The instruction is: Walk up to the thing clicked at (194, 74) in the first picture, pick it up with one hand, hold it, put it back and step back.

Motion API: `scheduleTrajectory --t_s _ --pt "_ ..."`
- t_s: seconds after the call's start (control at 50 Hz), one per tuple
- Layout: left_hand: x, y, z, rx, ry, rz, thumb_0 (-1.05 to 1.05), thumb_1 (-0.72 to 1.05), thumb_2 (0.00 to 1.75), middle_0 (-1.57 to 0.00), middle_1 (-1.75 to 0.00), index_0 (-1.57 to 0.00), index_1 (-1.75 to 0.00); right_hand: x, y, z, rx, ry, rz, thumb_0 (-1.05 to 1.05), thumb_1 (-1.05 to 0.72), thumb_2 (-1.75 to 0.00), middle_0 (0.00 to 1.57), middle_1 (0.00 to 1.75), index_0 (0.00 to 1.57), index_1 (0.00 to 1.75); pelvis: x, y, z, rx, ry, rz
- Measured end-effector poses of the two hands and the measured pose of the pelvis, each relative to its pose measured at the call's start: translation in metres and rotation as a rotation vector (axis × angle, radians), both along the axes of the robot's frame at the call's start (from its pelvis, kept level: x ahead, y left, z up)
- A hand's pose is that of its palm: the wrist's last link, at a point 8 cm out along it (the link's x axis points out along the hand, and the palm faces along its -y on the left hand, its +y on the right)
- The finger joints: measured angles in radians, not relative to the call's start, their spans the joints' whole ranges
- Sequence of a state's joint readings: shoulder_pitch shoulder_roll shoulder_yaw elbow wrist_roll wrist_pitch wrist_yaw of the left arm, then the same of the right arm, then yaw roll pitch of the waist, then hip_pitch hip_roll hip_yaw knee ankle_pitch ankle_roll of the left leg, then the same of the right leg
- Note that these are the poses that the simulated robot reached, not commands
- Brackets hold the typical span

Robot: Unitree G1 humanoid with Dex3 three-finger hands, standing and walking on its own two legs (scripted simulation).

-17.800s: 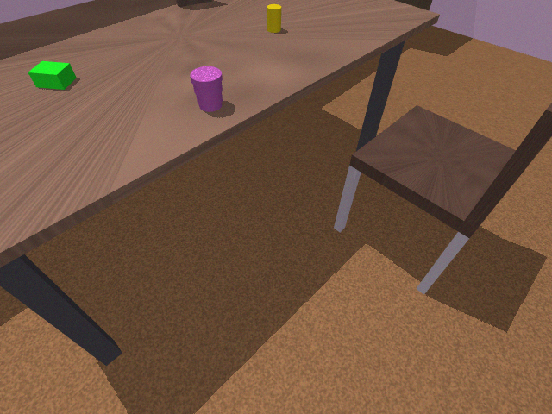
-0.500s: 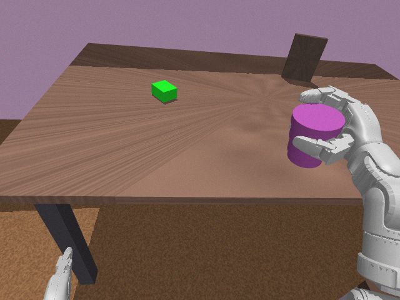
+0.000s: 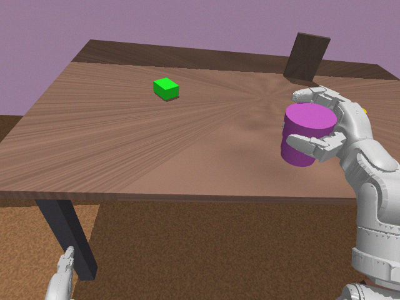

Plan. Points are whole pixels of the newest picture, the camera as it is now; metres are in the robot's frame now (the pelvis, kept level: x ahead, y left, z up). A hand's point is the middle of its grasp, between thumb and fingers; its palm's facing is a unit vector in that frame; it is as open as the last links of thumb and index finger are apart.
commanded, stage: hold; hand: right
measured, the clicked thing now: (303, 136) +0.32 -0.17 +0.23
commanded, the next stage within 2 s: crouch in 0.98 s
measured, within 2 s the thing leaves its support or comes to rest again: neither
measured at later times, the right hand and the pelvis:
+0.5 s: hand (301, 123) +0.33 -0.16 +0.25, palm faces -0.03 +1.00 -0.02, open 10.6 cm; pelvis +0.00 +0.00 +0.00, yaw +0 degrees
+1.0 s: hand (311, 118) +0.33 -0.17 +0.26, palm faces +0.02 +1.00 -0.03, open 10.6 cm; pelvis +0.00 +0.00 +0.00, yaw +0 degrees
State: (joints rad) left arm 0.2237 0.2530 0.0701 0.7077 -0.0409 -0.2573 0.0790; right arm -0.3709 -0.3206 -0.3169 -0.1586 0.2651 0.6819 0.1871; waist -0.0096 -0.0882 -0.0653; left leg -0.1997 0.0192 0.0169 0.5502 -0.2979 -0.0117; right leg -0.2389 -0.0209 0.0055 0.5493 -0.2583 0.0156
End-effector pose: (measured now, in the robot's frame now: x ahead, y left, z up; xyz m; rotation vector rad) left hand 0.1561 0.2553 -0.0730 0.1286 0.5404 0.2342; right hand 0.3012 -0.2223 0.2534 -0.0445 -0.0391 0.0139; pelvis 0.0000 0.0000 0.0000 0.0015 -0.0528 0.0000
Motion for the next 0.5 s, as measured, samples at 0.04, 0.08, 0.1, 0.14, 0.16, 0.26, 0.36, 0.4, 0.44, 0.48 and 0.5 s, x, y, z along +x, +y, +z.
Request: scheduleTrajectory --t_s 0.04,0.08,0.1,0.14,0.16,0.26,0.36,0.4,0.44,0.48,0.5 --pt "0.008 0.0 0.007 0.001 -0.038 0.003 -0.01 -0.54 0.05 -0.04 -0.04 -0.04 -0.04 0.0 0.003 -0.003 0.008 0.011 0.013 0.01 0.48 -1.1 0.77 1.1 0.7 1.06 0.0 0.0 0.0 0.0 -0.002 0.0" --pt "0.014 0.0 0.013 0.0 -0.074 0.0 -0.01 -0.54 0.05 -0.04 -0.04 -0.04 -0.04 -0.001 0.004 -0.004 0.012 0.017 0.009 0.01 0.48 -1.1 0.77 1.1 0.7 1.06 0.001 0.0 0.0 -0.001 -0.003 0.0" --pt "0.015 -0.001 0.015 -0.001 -0.087 -0.002 -0.01 -0.54 0.05 -0.04 -0.04 -0.04 -0.04 -0.001 0.002 -0.004 0.011 0.016 0.002 0.01 0.48 -1.1 0.77 1.1 0.7 1.06 0.001 0.001 0.0 -0.001 -0.003 0.0" --pt "0.015 -0.001 0.018 -0.003 -0.1 -0.005 -0.01 -0.54 0.05 -0.04 -0.04 -0.04 -0.04 -0.003 -0.002 -0.003 0.01 0.006 -0.021 0.01 0.48 -1.1 0.77 1.1 0.7 1.06 0.002 0.001 0.0 -0.002 -0.004 0.0" --pt "0.014 0.0 0.018 -0.004 -0.099 -0.006 -0.01 -0.54 0.05 -0.04 -0.04 -0.04 -0.04 -0.004 -0.005 -0.001 0.008 -0.002 -0.034 0.01 0.48 -1.1 0.77 1.1 0.7 1.06 0.002 0.002 0.0 -0.001 -0.004 0.0" --pt "0.0 -0.001 0.006 -0.011 -0.031 -0.019 -0.01 -0.54 0.05 -0.04 -0.04 -0.04 -0.04 -0.009 -0.012 0.006 -0.014 -0.037 -0.068 0.01 0.49 -1.1 0.77 1.1 0.7 1.06 0.002 0.003 0.0 0.0 -0.004 -0.006" --pt "-0.006 -0.003 -0.005 -0.011 0.026 -0.024 -0.01 -0.54 0.05 -0.04 -0.04 -0.04 -0.04 -0.002 0.0 0.005 -0.012 -0.012 -0.013 0.01 0.49 -1.1 0.77 1.1 0.7 1.06 -0.002 0.001 0.0 0.002 -0.005 -0.009" --pt "-0.004 -0.001 -0.003 -0.009 0.012 -0.01 -0.01 -0.54 0.05 -0.04 -0.05 -0.05 -0.05 0.003 0.006 0.003 -0.008 0.009 0.012 0.01 0.48 -1.1 0.77 1.1 0.7 1.06 -0.003 0.0 0.0 0.001 -0.004 -0.006" --pt "0.0 0.001 0.002 -0.005 -0.019 0.002 -0.01 -0.54 0.05 -0.04 -0.05 -0.05 -0.04 0.006 0.01 0.001 -0.001 0.025 0.023 0.01 0.48 -1.1 0.77 1.1 0.7 1.06 -0.003 0.0 0.0 -0.001 -0.002 -0.002" --pt "0.004 0.002 0.009 -0.002 -0.054 0.006 -0.01 -0.54 0.05 -0.04 -0.04 -0.05 -0.04 0.008 0.01 0.0 0.015 0.03 0.02 0.01 0.48 -1.1 0.77 1.1 0.7 1.06 -0.003 0.0 0.0 -0.002 -0.002 0.001" --pt "0.005 0.002 0.011 -0.001 -0.066 0.007 -0.01 -0.54 0.05 -0.04 -0.04 -0.05 -0.04 0.008 0.009 0.0 0.023 0.027 0.013 0.01 0.48 -1.1 0.77 1.1 0.7 1.06 -0.002 0.001 0.0 -0.003 -0.001 0.002"
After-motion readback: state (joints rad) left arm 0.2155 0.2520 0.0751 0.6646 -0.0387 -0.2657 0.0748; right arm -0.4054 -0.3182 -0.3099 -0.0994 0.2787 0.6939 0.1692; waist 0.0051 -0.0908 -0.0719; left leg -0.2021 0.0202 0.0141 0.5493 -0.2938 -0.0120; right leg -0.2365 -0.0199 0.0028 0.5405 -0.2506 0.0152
